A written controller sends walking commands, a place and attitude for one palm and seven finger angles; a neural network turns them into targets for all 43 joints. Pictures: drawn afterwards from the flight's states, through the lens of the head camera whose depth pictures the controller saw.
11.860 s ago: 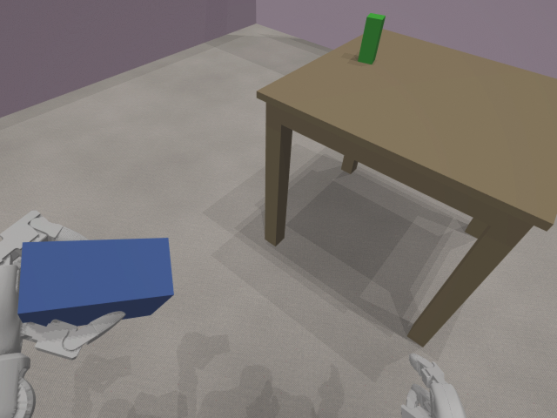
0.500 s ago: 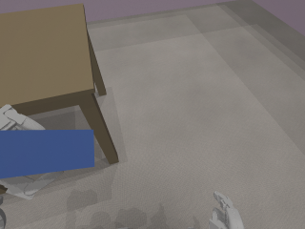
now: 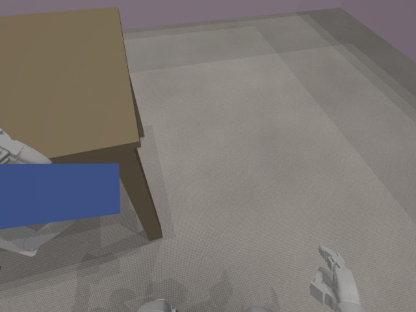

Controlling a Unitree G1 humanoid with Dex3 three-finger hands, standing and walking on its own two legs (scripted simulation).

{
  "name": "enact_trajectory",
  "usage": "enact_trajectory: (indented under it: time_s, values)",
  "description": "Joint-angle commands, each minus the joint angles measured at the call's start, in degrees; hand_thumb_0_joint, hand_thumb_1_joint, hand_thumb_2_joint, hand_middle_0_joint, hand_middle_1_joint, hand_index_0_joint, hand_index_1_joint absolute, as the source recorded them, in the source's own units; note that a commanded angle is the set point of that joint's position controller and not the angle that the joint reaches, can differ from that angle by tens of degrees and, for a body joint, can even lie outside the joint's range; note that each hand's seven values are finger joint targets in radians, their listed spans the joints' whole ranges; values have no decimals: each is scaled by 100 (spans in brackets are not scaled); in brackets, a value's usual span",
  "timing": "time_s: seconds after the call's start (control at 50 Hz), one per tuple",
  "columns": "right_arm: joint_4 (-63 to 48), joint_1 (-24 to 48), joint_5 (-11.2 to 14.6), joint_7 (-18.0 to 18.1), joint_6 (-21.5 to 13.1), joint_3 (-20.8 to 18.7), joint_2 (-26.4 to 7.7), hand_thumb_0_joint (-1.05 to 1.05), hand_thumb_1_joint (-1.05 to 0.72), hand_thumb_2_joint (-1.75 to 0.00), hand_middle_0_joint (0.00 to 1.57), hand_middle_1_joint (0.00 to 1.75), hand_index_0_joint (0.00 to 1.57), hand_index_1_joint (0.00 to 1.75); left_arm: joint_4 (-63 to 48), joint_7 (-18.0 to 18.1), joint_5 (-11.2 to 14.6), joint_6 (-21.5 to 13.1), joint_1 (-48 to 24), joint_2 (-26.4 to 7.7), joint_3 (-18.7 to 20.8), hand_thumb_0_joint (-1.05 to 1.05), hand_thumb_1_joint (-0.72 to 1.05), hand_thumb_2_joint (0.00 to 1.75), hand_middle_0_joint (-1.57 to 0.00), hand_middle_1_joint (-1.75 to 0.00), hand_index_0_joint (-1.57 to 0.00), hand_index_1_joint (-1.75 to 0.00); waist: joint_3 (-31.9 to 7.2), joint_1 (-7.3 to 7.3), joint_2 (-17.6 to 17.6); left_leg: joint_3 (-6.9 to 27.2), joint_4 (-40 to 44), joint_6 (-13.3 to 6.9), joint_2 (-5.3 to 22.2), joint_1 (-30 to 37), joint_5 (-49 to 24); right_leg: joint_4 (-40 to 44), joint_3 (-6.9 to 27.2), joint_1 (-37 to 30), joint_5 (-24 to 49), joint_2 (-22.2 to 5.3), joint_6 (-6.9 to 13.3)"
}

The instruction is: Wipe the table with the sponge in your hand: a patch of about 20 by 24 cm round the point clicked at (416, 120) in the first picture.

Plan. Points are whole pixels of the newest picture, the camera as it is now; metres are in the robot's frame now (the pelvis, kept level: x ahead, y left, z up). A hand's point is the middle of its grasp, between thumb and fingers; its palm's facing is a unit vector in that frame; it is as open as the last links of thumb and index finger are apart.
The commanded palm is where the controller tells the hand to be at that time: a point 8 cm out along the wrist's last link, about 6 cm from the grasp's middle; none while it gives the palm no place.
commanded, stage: take the last steps up to it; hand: left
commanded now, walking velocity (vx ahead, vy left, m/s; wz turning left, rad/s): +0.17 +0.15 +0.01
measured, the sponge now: (72, 191) +0.24 +0.20 +0.18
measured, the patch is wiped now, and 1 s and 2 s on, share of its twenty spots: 0.00 0.00 0.00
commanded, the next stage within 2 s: come to a stop and stand still in 0.46 s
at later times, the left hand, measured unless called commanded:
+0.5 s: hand (23, 165) +0.27 +0.27 +0.18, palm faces +0.37 -0.80 -0.47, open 10.1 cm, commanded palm +0.21 +0.32 +0.19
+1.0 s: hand out of the picture +0.26 +0.31 +0.19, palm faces +0.34 -0.82 -0.46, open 10.1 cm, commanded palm +0.20 +0.35 +0.19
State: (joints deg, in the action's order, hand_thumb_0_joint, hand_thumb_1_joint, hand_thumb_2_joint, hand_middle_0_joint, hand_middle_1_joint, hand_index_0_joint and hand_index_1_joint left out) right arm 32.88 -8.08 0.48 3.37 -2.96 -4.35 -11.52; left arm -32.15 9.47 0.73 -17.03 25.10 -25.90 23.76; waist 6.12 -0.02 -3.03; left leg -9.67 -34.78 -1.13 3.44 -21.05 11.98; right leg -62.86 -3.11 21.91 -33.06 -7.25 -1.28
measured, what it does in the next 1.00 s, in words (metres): steps on the spot: right foot, then left foot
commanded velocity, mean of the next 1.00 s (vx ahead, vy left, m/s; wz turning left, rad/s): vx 0.07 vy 0.02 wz -0.01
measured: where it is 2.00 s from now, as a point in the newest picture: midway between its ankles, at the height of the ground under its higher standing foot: outside the picture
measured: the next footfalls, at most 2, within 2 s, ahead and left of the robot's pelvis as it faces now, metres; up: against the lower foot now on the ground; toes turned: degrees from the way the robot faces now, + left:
right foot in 0.20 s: +0.08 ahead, -0.09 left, +0.00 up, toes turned -9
left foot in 0.58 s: +0.15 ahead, +0.20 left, +0.00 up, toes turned +8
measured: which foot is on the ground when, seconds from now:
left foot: down 0.00-0.20, up 0.22-0.56, down 0.58-1.00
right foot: up 0.00-0.18, down 0.20-0.58, up 0.60-0.98, down 1.00-1.00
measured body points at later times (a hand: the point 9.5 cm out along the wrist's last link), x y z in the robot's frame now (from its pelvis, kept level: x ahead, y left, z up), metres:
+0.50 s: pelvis +0.05 +0.04 +0.02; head +0.09 +0.03 +0.47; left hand +0.24 +0.31 +0.21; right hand +0.21 -0.22 -0.08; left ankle +0.10 +0.20 -0.69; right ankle +0.04 -0.08 -0.72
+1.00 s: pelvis +0.04 +0.07 +0.01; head +0.07 +0.07 +0.46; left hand +0.23 +0.35 +0.21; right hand +0.21 -0.11 -0.08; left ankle +0.11 +0.19 -0.72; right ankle +0.03 -0.02 -0.72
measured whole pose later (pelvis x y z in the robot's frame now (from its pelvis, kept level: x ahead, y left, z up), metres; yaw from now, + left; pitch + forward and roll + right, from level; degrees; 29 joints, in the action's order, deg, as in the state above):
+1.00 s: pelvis +0.04 +0.07 +0.01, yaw -2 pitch +0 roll -1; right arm 32.4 -9.9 -0.3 1.1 -3.6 3.4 -6.6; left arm -32.5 7.9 2.9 -9.2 27.7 -23.7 21.2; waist 4.5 -1.2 0.4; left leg -8.5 -28.5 -0.4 5.1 -19.4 8.7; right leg -28.9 -6.4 13.1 -17.6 0.1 -1.2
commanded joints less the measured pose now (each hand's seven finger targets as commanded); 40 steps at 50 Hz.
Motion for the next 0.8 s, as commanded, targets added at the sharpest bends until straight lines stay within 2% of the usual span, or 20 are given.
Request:
enact_trajectory:
  time_s: [0.0,0.02,0.08,0.14,0.16,0.18,0.2,0.22,0.24,0.28,0.34,0.44,0.48,0.52,0.54,0.56,0.58,0.6,0.68,0.78]
  values:
    - [-570,17,114,-38,-273,-80,-667,0,-90,-90,20,30,20,30,-839,-28,112,-172,0,-564,589,0,10,130,-120,-160,-120,-160,-1108,-16,1467,1529,1567,-1170,1458,872,-387,-88,-97,863,355,-26,-72]
    - [-594,27,114,-50,-336,-52,-656,0,-90,-90,20,30,20,30,-1159,-40,105,-219,-117,-526,514,0,10,130,-120,-160,-120,-160,-1132,-50,1588,1165,1587,-1034,1250,653,-274,359,-225,501,570,30,-57]
    - [-588,36,92,-64,-514,96,-599,0,-90,-90,20,30,20,30,-1356,-50,132,-129,-32,-360,219,0,10,130,-120,-160,-120,-160,-1167,-27,1765,1027,1744,-856,1130,204,493,1585,-508,-405,722,273,-66]
    - [-556,57,51,35,-505,171,-571,0,-90,-90,20,30,20,30,-1189,31,87,72,30,-542,373,0,10,130,-120,-160,-120,-160,-1328,-126,1142,918,1127,-569,1006,0,1285,2961,-595,-1270,1147,332,-49]
    - [-536,43,35,36,-460,174,-525,0,-90,-90,20,30,20,30,-1039,39,48,127,-27,-543,380,0,10,130,-120,-160,-120,-160,-1241,-120,495,647,425,-356,701,-269,1538,3694,-144,-1444,1284,30,98]
    - [-562,40,14,12,-391,180,-425,0,-90,-90,20,30,20,30,-889,58,18,166,-113,-721,495,0,10,130,-120,-160,-120,-160,-1114,-65,-871,239,-921,-45,93,-947,1872,4501,1684,-1536,1029,-991,582]
    - [-648,312,-35,-11,-397,250,-416,0,-90,-90,20,30,20,30,-726,85,111,206,-255,-854,639,0,10,130,-120,-160,-120,-160,-825,-137,-1684,446,-2336,166,-286,-1785,1973,4972,3299,-1638,1673,-2038,1108]
    - [-520,305,-40,-67,-415,184,-606,0,-90,-90,20,30,20,30,-664,72,167,200,-612,-810,648,0,10,130,-120,-160,-120,-160,-888,-50,-1362,976,-3086,275,-122,-1826,1521,4999,3171,-1522,1894,-2111,1144]
    - [-439,238,-20,-92,-397,160,-577,0,-90,-90,20,30,20,30,-508,33,172,179,-554,-722,606,0,10,130,-120,-160,-120,-160,-803,22,-1158,1125,-3329,330,-9,-1935,1253,4828,2833,-1631,2512,-1990,1193]
    - [-329,220,-50,-74,-259,301,-447,0,-90,-90,20,30,20,30,-226,6,107,54,-199,-624,614,0,10,130,-120,-160,-120,-160,-937,3,-535,1002,-3180,396,90,-1890,909,4306,1371,-1969,4332,-1502,962]
    - [-444,276,-39,-80,-169,267,-455,0,-90,-90,20,30,20,30,-145,-30,31,-67,-4,-467,414,0,10,130,-120,-160,-120,-160,-1094,-32,-687,558,-1772,308,17,-1167,796,4010,426,-2039,5366,-1160,735]
    - [-716,248,-66,-114,-212,148,-448,0,-90,-90,20,30,20,30,-955,60,43,-46,334,-475,393,0,10,130,-120,-160,-120,-160,-1264,-195,-916,32,-123,194,-199,-278,625,3892,400,-2064,5018,-1131,749]
    - [-764,121,-73,-85,-192,72,-501,0,-90,-90,20,30,20,30,-1237,108,29,-33,247,-627,555,0,10,130,-120,-160,-120,-160,-1381,-101,-792,-59,481,211,-285,262,181,3648,346,-1881,4516,-1006,623]
    - [-784,11,-34,-6,-177,-37,-625,0,-90,-90,20,30,20,30,-1488,122,51,-57,154,-683,601,0,10,130,-120,-160,-120,-160,-1459,23,39,62,1135,159,-94,1232,-378,2887,112,-1300,3509,-680,374]
    - [-819,-58,-23,21,-182,-57,-708,0,-90,-90,20,30,20,30,-1560,125,61,-90,91,-564,524,0,10,130,-120,-160,-120,-160,-1546,49,1129,848,1327,-117,520,1732,-880,1925,-222,-596,2364,-156,151]
    - [-885,-77,6,16,-185,-89,-797,0,-90,-90,20,30,20,30,-1675,120,52,-146,-2,-534,439,0,10,130,-120,-160,-120,-160,-1499,-3,2258,2211,1491,-629,1580,2091,-2293,865,-409,466,-210,382,-54]
    - [-901,-108,-11,-15,-202,-74,-763,0,-90,-90,20,30,20,30,-1392,131,-36,-161,-52,-708,524,0,10,130,-120,-160,-120,-160,-1325,-7,1852,2582,1707,-909,1885,1731,-2358,72,-98,613,-586,515,48]
    - [-752,28,-56,-5,-212,-4,-728,0,-90,-90,20,30,20,30,-840,87,16,-120,65,-724,570,0,10,130,-120,-160,-120,-160,-1215,-3,1708,2528,1874,-981,1990,1235,-1432,-239,109,601,-257,331,48]
    - [-728,-28,-10,-135,-314,66,-669,0,-90,-90,20,30,20,30,-1550,-3,113,-30,-99,-471,328,0,10,130,-120,-160,-120,-160,-1374,14,1590,1413,1449,-645,1448,1595,-2610,770,-13,497,810,381,-67]
    - [-775,-89,-76,-191,-426,197,-645,0,-90,-90,20,30,20,30,-1645,-88,182,235,116,-339,107,0,10,130,-120,-160,-120,-160,-1411,54,1707,1359,1689,-466,1541,1474,-2175,1858,-231,-71,853,639,-96]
